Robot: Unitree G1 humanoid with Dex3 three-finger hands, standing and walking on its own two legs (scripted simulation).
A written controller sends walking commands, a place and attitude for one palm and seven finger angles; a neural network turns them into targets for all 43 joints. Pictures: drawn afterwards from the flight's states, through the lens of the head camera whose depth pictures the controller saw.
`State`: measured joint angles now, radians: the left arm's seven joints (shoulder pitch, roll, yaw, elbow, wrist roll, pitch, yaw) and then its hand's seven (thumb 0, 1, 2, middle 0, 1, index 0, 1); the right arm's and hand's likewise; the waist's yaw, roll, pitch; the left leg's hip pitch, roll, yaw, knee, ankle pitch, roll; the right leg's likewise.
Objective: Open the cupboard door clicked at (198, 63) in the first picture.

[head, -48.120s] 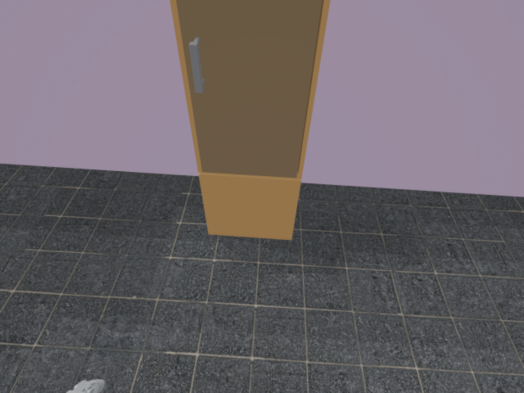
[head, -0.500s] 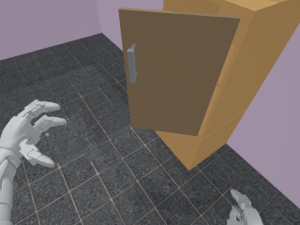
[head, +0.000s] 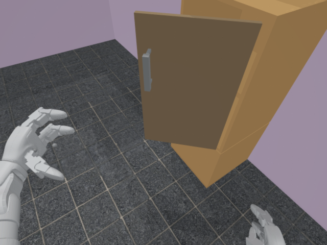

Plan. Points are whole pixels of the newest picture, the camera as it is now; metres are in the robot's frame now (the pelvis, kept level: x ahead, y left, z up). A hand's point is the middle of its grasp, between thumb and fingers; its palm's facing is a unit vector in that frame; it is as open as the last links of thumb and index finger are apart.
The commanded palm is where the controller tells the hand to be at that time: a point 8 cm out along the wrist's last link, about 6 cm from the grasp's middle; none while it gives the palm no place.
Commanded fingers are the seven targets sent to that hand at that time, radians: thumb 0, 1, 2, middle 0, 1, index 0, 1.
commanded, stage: move the hooked fingers beside the handle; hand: left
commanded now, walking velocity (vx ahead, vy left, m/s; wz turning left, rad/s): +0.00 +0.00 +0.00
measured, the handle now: (148, 70) +0.63 +0.11 +0.10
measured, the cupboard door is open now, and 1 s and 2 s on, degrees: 46 46 46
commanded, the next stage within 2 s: none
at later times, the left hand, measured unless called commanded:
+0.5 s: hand (85, 112) +0.40 +0.24 +0.12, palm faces -0.07 -1.00 +0.00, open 14.0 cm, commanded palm +0.38 +0.28 +0.11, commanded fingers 0.00 -0.50 0.30 -0.30 -1.20 -0.30 -1.20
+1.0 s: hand (104, 94) +0.48 +0.21 +0.11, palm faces -0.08 -1.00 +0.01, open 14.0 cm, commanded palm +0.47 +0.26 +0.11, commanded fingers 0.00 -0.50 0.30 -0.30 -1.20 -0.30 -1.20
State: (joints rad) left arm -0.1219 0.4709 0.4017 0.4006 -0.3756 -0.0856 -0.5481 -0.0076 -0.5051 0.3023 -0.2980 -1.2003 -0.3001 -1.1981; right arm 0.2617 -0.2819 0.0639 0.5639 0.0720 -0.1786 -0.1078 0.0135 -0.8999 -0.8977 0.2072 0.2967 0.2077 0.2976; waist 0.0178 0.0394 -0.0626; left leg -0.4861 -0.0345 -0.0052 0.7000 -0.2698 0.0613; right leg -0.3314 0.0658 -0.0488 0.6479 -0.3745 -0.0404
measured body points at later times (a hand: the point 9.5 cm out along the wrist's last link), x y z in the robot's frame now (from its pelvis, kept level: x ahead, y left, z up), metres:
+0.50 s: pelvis +0.02 -0.01 +0.00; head +0.05 +0.00 +0.45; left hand +0.40 +0.29 +0.12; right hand +0.12 -0.27 -0.10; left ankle +0.05 +0.08 -0.72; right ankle -0.02 -0.10 -0.72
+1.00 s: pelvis +0.02 -0.01 -0.01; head +0.08 +0.00 +0.43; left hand +0.48 +0.27 +0.11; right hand +0.07 -0.29 -0.12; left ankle +0.05 +0.07 -0.72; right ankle -0.02 -0.10 -0.72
